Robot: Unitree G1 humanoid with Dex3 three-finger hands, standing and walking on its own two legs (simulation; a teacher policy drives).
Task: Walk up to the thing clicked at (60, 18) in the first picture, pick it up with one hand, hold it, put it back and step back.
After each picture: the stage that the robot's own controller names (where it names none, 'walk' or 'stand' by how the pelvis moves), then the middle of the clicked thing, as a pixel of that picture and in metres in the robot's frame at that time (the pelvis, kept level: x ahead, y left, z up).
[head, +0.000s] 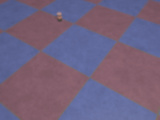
stand; (59, 17) +1.97 +0.29 -0.72
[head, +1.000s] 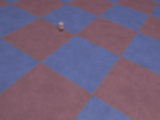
walk; (61, 27) +1.84 +0.18 -0.71
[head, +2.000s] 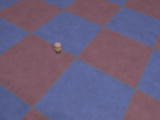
walk; (57, 48) +1.23 +0.17 -0.72
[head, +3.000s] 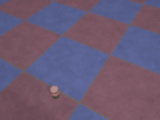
walk; (55, 92) +0.74 +0.22 -0.70
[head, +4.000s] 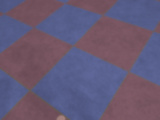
walk; out of the picture +0.43 +0.23 -0.70
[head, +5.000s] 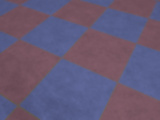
stand; out of the picture +0.38 +0.20 -0.72
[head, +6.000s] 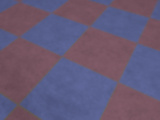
stand; out of the picture +0.37 +0.18 -0.73
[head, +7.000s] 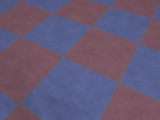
stand; out of the picture +0.37 +0.19 -0.73
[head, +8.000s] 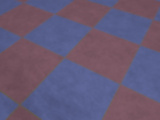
stand; out of the picture +0.37 +0.18 -0.73
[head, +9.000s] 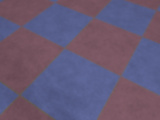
go down; out of the picture +0.38 +0.18 -0.72
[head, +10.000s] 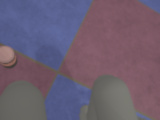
go down; (7, 58) +0.45 +0.25 -0.29
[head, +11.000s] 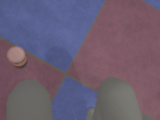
approach; (18, 58) +0.44 +0.24 -0.29
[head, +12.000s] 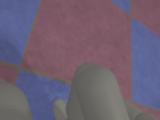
close in; out of the picture +0.43 +0.29 -0.22
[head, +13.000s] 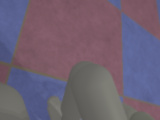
close; out of the picture +0.42 +0.30 -0.22
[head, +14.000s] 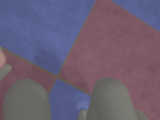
lift; out of the picture +0.36 +0.28 -0.11
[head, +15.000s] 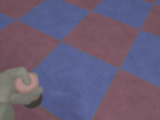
hold; (30, 91) +0.33 +0.17 +0.02
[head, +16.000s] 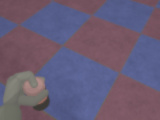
hold; (37, 94) +0.32 +0.16 -0.01
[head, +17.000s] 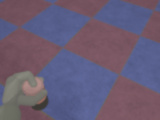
hold; (36, 94) +0.33 +0.17 -0.01
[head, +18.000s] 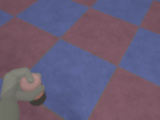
crouch; (34, 90) +0.34 +0.17 -0.03
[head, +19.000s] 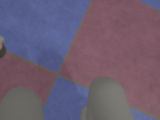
lower; out of the picture +0.48 +0.24 -0.11
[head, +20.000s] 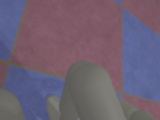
lower; out of the picture +0.42 +0.31 -0.23
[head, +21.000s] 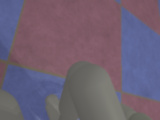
lower; out of the picture +0.43 +0.31 -0.23
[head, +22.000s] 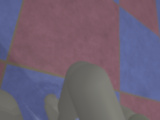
lower; out of the picture +0.43 +0.31 -0.23
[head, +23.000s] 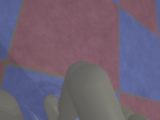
lower; out of the picture +0.43 +0.31 -0.23
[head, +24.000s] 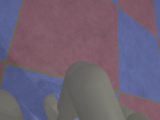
open; out of the picture +0.43 +0.31 -0.23
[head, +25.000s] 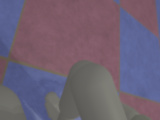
stand; out of the picture +0.43 +0.30 -0.23
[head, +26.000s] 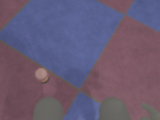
walk; (42, 76) +0.46 +0.22 -0.45
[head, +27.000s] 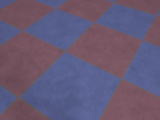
stand; out of the picture +0.40 +0.18 -0.66
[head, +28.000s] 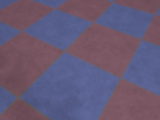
stand; out of the picture +0.41 +0.19 -0.67
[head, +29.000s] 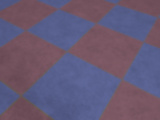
stand; out of the picture +0.41 +0.19 -0.69
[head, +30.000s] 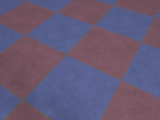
stand; out of the picture +0.41 +0.19 -0.72
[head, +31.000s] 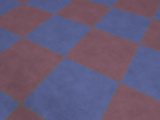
stand; out of the picture +0.39 +0.19 -0.73
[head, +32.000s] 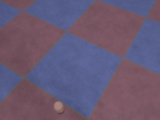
walk; (59, 108) +0.45 +0.20 -0.70
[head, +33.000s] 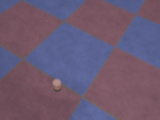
walk; (57, 85) +0.65 +0.16 -0.71
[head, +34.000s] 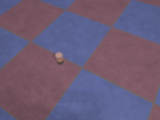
walk; (59, 58) +0.97 +0.26 -0.69
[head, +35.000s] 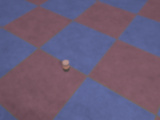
stand; (65, 65) +1.00 +0.16 -0.71
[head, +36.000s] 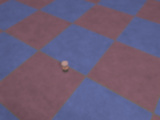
stand; (65, 66) +1.04 +0.18 -0.72
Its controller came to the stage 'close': yes
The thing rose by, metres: 0.70
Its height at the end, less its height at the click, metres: +0.00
